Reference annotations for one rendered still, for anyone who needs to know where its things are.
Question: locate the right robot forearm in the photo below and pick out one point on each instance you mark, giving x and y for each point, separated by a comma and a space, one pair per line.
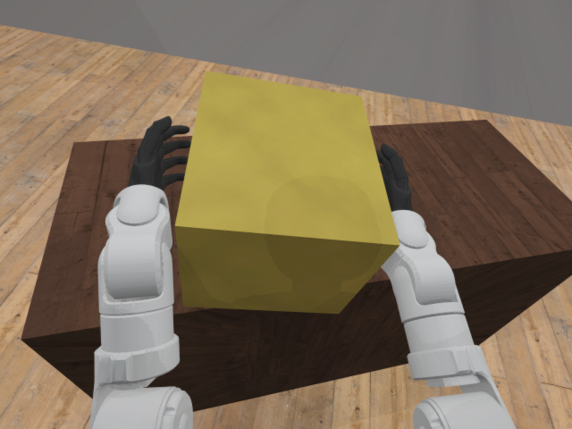
442, 350

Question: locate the right robot upper arm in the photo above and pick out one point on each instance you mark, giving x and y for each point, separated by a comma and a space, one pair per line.
473, 410

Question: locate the left robot forearm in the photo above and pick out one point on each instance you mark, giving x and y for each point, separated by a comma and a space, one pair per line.
135, 294

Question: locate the robot left hand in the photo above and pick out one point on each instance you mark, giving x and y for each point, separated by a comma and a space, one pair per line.
149, 166

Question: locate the robot right hand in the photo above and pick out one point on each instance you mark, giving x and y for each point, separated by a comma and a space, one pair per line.
395, 178

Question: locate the left robot upper arm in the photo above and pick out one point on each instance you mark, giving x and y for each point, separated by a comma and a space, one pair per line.
146, 408

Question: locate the carton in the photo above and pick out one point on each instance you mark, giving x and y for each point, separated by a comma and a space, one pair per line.
283, 205

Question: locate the pedestal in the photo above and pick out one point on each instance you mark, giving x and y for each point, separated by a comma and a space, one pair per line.
503, 227

